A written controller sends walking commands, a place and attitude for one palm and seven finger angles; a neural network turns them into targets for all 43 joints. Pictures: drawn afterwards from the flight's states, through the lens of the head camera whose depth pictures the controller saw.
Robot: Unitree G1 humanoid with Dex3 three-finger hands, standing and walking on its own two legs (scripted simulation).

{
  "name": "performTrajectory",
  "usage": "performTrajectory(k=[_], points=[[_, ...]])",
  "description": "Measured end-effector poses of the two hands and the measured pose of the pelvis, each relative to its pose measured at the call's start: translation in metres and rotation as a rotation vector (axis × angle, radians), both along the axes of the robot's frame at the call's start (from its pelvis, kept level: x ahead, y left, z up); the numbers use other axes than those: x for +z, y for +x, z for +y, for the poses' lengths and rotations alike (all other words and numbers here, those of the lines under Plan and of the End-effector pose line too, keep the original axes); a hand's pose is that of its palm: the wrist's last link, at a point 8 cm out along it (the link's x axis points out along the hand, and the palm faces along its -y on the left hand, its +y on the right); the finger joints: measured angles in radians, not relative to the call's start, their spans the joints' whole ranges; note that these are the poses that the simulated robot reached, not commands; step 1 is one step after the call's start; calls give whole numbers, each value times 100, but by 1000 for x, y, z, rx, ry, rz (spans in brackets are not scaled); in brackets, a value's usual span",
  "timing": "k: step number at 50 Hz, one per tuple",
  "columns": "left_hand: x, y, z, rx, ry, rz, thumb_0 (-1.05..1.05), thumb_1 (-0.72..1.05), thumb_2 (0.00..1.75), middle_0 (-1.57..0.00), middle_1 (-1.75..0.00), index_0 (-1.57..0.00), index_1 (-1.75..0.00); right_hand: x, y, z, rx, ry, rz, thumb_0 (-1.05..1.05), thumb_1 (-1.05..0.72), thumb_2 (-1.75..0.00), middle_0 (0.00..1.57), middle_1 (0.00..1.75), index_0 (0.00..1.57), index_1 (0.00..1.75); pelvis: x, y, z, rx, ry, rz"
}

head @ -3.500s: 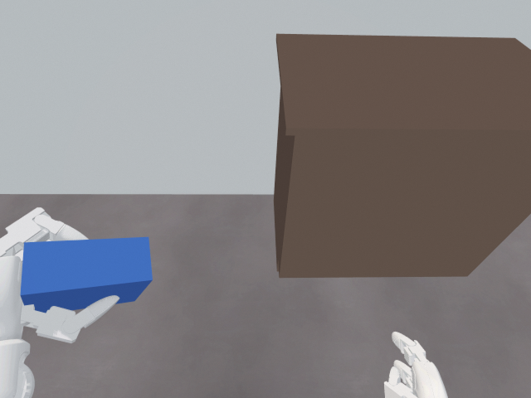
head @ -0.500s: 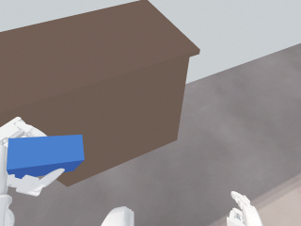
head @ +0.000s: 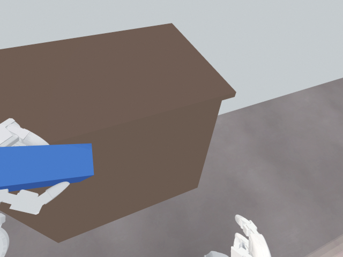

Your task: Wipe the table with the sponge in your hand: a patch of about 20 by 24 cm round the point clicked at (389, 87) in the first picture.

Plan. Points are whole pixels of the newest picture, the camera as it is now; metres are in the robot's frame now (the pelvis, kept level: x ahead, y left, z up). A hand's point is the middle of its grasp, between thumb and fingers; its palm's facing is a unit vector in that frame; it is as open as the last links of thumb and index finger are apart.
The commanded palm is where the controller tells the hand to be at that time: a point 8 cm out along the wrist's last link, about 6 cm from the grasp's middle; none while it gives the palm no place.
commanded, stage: take the last steps up to it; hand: left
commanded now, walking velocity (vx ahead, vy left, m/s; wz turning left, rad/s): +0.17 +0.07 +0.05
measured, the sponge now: (60, 166) +0.23 +0.20 +0.17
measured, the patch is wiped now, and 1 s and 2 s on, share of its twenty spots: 0.00 0.00 0.00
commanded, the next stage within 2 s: come to a stop and stand still in 0.30 s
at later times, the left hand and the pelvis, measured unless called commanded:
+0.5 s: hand (62, 140) +0.27 +0.21 +0.18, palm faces +0.39 -0.81 -0.45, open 9.5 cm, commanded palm +0.22 +0.27 +0.18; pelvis +0.07 -0.02 +0.00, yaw +2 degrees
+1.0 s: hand (81, 157) +0.25 +0.18 +0.16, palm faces +0.36 -0.80 -0.47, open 9.5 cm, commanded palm +0.20 +0.23 +0.18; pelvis +0.04 -0.05 +0.00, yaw +0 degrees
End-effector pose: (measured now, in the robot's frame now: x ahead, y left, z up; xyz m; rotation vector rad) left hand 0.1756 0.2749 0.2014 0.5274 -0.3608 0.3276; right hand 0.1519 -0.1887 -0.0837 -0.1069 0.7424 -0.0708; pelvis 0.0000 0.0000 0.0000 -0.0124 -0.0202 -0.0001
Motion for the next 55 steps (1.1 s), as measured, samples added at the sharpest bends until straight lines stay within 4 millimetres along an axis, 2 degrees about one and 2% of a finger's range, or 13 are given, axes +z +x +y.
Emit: performTrajectory(k=[4, 8, 10, 16, 21, 26, 30, 33, 37, 41, 44, 48, 55], points=[[2, 5, -11, 37, 34, 27, -1, -43, 98, -82, -133, -82, -134, -12, 11, -9, 19, 20, 28, 1, -90, -90, 21, 30, 21, 30, -1, 17, -13, 6, 1, -3], [-10, 19, -23, 99, 39, 31, -1, -43, 98, -82, -133, -82, -134, -33, 28, -36, 28, 2, 48, 1, -89, -90, 21, 30, 21, 30, -15, 33, -31, 22, 13, -15], [-18, 29, -29, 110, -2, 45, -1, -43, 98, -82, -133, -82, -134, -37, 37, -53, 29, -30, 71, 1, -90, -90, 21, 30, 21, 30, -14, 37, -35, 37, 16, -21], [-24, 51, -43, 52, -31, 106, -1, -43, 98, -82, -133, -82, -134, -11, 56, -94, -26, -118, 62, 1, -90, -90, 20, 30, 20, 30, -2, 48, -39, 30, 50, -12], [-11, 58, -40, -5, 18, 73, -1, -43, 98, -82, -133, -82, -134, 12, 68, -106, -53, -185, 27, 1, -90, -90, 20, 30, 20, 30, 2, 58, -34, 36, 47, 3], [-5, 57, -16, 3, 21, -7, -1, -43, 99, -82, -133, -82, -134, 16, 79, -92, -61, -227, 0, 1, -90, -90, 20, 30, 20, 30, -7, 69, -14, 34, 9, -2], [-12, 61, 8, 48, -11, -20, -1, -43, 99, -82, -133, -82, -134, 13, 83, -60, -48, -175, 4, 1, -90, -90, 20, 30, 20, 30, -6, 72, -7, 24, 16, -10], [-16, 63, 15, 83, -46, -1, -1, -43, 99, -82, -133, -82, -134, 12, 83, -31, 13, -116, 2, 1, -90, -90, 20, 30, 20, 30, -2, 70, -7, 32, -2, -11], [-17, 61, 3, 71, -83, 23, -1, -44, 99, -82, -133, -82, -134, 10, 81, -6, 82, -35, -14, 1, -90, -90, 20, 30, 20, 30, 2, 64, -12, 21, -8, -12], [-14, 56, -23, 28, -62, 55, -1, -44, 99, -82, -133, -82, -134, 5, 75, -3, 109, 18, -29, 1, -90, -90, 21, 30, 21, 30, 1, 55, -23, 14, 3, -7], [-12, 51, -39, 22, -14, 78, -1, -44, 99, -82, -133, -82, -134, -4, 69, -17, 103, 38, -26, 1, -89, -90, 21, 30, 21, 30, -3, 47, -37, 11, 11, -7], [-14, 41, -53, 39, -4, 131, -1, -44, 99, -82, -133, -82, -134, -12, 54, -51, 54, 23, 5, 1, -90, -90, 21, 30, 21, 30, -3, 39, -50, 11, 6, -8], [-26, 24, -62, 59, -48, 165, -1, -44, 99, -82, -133, -82, -134, -7, 23, -112, -36, -102, 54, 1, -90, -90, 20, 30, 20, 30, 0, 28, -62, 11, 33, 1]])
